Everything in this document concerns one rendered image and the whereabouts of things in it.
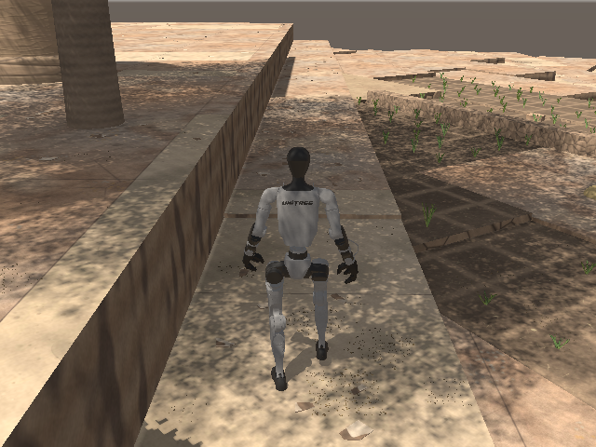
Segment robot left forearm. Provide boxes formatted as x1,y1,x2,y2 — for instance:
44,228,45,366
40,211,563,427
244,223,261,256

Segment robot left hand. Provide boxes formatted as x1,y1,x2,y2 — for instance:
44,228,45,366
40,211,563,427
242,252,264,271

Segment robot right forearm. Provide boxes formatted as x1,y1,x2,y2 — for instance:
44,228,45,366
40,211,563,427
334,225,355,265

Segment robot right shin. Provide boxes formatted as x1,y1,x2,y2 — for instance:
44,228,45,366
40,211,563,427
315,291,328,348

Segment right robot foot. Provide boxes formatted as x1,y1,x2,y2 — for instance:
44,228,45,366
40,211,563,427
316,341,329,360

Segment right robot upper arm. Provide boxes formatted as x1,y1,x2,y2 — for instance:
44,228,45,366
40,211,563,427
318,187,343,240

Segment left robot upper arm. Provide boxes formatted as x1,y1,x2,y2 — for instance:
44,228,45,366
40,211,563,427
252,187,279,237

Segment robot right hand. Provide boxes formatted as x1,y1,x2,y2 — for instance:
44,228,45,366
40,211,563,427
337,260,359,284

